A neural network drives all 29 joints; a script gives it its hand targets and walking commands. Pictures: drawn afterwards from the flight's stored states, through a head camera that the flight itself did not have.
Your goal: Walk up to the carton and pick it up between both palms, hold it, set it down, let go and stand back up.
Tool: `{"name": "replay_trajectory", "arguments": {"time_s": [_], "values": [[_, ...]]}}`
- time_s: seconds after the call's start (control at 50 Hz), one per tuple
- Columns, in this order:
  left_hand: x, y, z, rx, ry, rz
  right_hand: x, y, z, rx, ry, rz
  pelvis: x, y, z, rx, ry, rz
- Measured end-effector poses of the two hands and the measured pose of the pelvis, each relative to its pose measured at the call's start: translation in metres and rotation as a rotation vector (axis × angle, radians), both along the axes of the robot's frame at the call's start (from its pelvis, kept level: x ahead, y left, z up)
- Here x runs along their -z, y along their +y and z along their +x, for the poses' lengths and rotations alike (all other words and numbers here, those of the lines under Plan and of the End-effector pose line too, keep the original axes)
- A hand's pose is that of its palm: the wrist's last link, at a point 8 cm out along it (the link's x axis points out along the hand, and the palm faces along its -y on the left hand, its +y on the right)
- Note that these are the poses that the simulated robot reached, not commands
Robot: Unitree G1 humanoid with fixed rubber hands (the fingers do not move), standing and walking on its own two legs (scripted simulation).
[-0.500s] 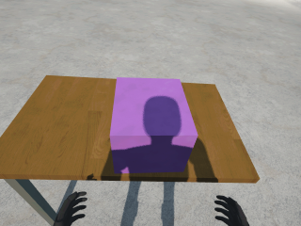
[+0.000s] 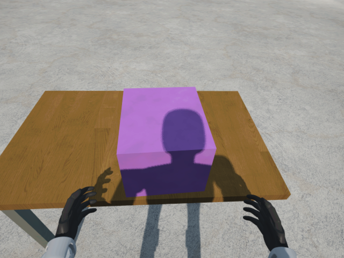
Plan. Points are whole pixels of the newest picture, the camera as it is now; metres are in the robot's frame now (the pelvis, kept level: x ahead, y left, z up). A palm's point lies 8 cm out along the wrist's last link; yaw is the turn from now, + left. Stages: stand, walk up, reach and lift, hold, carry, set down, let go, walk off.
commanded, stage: reach and lift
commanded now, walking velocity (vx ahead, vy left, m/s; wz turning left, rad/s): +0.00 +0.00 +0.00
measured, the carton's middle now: (162, 138) +0.48 +0.06 +0.00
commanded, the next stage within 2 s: none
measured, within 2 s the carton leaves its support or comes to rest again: neither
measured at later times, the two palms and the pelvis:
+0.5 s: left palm (71, 182) +0.28 +0.25 +0.05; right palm (262, 184) +0.30 -0.19 +0.05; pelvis -0.01 +0.01 +0.00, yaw +1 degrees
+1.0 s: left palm (76, 145) +0.35 +0.26 +0.09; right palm (255, 145) +0.39 -0.18 +0.09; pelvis -0.01 +0.00 +0.00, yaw +1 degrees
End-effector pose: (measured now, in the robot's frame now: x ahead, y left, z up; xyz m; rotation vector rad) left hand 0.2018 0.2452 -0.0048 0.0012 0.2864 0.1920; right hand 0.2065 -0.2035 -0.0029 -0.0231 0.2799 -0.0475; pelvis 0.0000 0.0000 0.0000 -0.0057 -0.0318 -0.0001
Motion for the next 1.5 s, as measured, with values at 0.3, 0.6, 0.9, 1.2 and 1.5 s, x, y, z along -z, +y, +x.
{"name": "replay_trajectory", "arguments": {"time_s": [0.3,0.6,0.9,1.2,1.5], "values": [[-0.034,0.007,0.052,0.015,-0.014,0.003,-0.036,0.013,0.069,-0.017,-0.04,0.007,-0.004,0.007,-0.002,-0.004,0.014,-0.007],[-0.064,0.007,0.092,0.026,0.006,0.003,-0.061,0.012,0.114,-0.008,-0.028,-0.008,-0.005,0.007,-0.008,-0.011,0.047,-0.007],[-0.09,0.012,0.137,0.014,-0.023,-0.009,-0.087,0.019,0.165,-0.021,-0.034,-0.021,-0.005,0.004,-0.012,-0.01,0.108,-0.01],[-0.116,0.014,0.176,0.01,-0.038,-0.011,-0.114,0.025,0.208,-0.019,-0.016,-0.024,-0.003,0.006,-0.016,-0.007,0.197,-0.015],[-0.141,0.013,0.21,-0.011,-0.049,-0.005,-0.143,0.026,0.239,-0.014,-0.01,-0.028,0.001,0.009,-0.023,-0.003,0.309,-0.017]]}}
